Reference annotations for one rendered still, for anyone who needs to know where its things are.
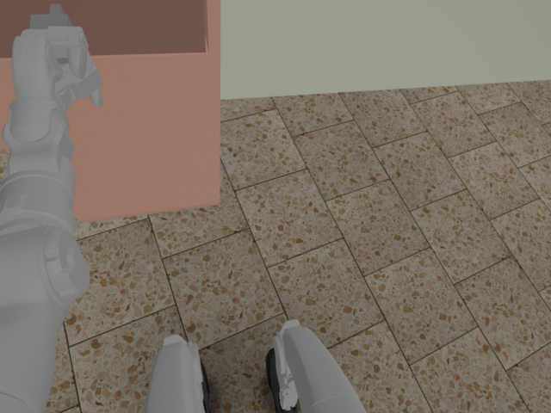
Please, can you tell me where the drawer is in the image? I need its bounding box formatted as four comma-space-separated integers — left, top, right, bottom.
0, 0, 206, 59

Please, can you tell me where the robot left upper arm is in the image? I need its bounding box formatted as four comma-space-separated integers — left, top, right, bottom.
0, 225, 90, 413

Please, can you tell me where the handle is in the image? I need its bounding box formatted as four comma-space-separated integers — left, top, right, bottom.
29, 4, 73, 65

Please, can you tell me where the left robot hand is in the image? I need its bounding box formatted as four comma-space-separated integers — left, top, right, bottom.
11, 26, 103, 114

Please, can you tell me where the robot right shin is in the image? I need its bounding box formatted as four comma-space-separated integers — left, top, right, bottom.
275, 319, 300, 410

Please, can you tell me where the cabinet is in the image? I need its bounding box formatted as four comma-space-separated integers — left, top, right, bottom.
0, 0, 220, 223

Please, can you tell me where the robot left forearm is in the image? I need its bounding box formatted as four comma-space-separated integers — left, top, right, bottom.
0, 96, 76, 237

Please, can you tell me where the robot right foot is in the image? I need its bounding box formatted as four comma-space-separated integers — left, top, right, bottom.
266, 348, 298, 413

